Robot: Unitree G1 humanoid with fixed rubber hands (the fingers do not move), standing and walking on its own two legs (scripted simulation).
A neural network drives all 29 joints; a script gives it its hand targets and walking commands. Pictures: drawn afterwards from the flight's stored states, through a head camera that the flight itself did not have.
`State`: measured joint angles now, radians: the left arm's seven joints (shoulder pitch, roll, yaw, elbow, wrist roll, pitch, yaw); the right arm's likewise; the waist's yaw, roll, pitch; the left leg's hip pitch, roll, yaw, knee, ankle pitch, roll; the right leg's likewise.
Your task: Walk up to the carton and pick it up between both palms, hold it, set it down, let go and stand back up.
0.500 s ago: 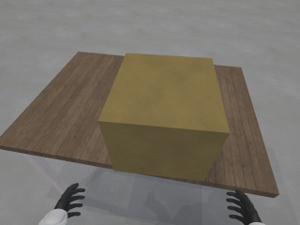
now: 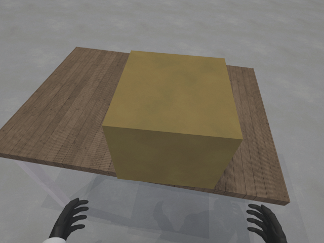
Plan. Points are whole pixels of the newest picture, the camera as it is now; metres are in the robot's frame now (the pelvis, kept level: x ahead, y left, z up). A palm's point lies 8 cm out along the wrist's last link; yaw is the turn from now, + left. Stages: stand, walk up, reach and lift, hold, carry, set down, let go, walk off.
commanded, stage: reach and lift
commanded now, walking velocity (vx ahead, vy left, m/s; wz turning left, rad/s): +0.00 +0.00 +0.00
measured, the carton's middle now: (171, 118) +0.46 -0.01 +0.02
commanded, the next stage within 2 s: none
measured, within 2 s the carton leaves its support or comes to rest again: neither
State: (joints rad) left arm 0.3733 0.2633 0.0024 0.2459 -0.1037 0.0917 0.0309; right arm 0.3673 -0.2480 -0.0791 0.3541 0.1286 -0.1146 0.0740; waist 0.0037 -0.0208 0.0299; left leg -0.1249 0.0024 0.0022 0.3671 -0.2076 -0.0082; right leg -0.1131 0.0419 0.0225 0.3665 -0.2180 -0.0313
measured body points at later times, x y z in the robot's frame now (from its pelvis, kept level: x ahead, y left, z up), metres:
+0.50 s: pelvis +0.00 +0.01 +0.00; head -0.03 +0.01 +0.45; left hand +0.19 +0.24 -0.01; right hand +0.18 -0.26 -0.01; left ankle +0.00 +0.12 -0.75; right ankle -0.01 -0.10 -0.75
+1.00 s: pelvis +0.01 +0.01 +0.00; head -0.02 +0.01 +0.45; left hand +0.26 +0.24 +0.04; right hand +0.25 -0.27 +0.05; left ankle +0.00 +0.12 -0.75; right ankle -0.01 -0.10 -0.75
